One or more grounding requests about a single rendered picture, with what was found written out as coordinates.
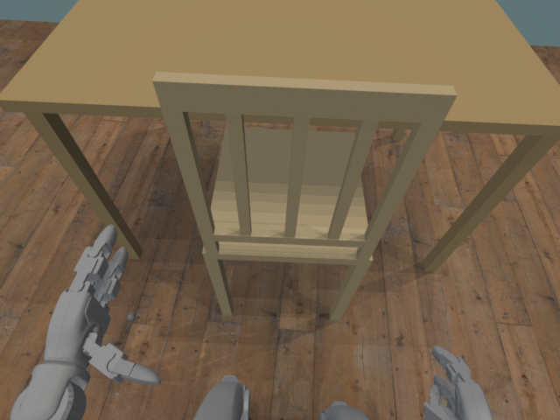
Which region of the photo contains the robot left forearm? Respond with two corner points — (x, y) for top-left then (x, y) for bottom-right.
(10, 360), (91, 420)

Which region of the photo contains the left robot shin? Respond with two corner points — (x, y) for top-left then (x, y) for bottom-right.
(221, 375), (240, 383)

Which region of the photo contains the table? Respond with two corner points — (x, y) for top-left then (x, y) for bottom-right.
(0, 0), (560, 271)

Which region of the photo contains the robot right hand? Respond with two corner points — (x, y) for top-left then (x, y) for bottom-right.
(423, 346), (494, 420)

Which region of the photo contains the robot left thigh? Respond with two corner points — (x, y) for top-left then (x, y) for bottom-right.
(193, 381), (250, 420)

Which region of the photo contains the robot left hand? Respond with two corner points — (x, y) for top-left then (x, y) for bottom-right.
(44, 224), (161, 385)

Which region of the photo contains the chair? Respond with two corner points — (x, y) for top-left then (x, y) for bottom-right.
(152, 72), (458, 321)

